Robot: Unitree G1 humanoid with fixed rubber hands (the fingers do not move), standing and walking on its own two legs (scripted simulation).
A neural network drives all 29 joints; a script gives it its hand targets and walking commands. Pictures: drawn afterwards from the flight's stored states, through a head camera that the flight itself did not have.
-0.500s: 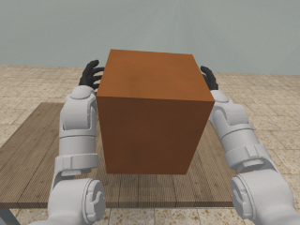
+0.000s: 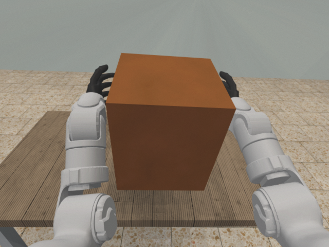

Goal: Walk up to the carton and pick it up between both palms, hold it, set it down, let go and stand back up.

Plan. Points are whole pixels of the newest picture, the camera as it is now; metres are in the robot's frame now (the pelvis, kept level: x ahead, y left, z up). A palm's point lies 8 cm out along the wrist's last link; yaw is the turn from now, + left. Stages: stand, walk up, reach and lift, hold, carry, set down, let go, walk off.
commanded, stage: hold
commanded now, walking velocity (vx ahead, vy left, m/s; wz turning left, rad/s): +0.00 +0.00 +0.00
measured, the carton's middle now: (163, 124) +0.36 +0.01 +0.20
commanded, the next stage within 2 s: none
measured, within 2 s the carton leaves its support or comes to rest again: neither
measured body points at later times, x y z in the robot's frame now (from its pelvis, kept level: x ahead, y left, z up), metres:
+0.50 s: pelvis +0.00 +0.00 +0.00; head -0.08 +0.02 +0.44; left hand +0.37 +0.16 +0.27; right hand +0.38 -0.15 +0.26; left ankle +0.02 +0.13 -0.75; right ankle -0.01 -0.12 -0.75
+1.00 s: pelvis +0.00 +0.00 +0.00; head -0.08 +0.03 +0.44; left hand +0.38 +0.16 +0.27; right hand +0.38 -0.15 +0.26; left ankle +0.02 +0.13 -0.75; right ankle -0.01 -0.12 -0.75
